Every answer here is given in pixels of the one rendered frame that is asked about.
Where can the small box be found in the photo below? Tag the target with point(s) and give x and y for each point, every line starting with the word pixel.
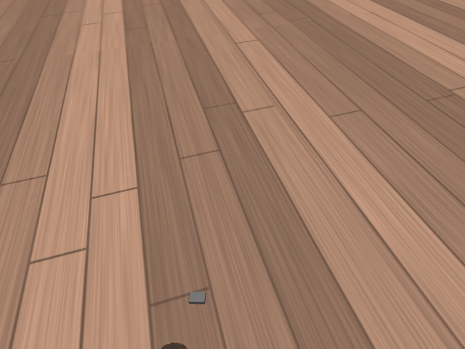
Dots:
pixel 197 297

